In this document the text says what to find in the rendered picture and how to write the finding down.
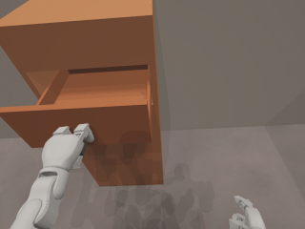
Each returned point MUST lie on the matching robot left hand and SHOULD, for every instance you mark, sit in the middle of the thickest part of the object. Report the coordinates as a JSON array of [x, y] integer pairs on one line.
[[63, 149]]

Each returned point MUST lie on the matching cabinet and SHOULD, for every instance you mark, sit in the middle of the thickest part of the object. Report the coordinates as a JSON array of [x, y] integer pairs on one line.
[[42, 37]]

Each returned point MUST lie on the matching robot right hand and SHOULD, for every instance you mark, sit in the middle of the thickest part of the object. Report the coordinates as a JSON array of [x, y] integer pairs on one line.
[[252, 217]]

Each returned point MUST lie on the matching drawer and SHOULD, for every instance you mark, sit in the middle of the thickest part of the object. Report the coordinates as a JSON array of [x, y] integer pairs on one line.
[[116, 102]]

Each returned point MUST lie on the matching robot left forearm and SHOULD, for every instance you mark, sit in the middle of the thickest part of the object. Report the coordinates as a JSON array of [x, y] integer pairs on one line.
[[41, 209]]

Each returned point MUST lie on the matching handle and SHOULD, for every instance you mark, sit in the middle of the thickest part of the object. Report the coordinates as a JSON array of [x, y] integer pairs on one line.
[[84, 148]]

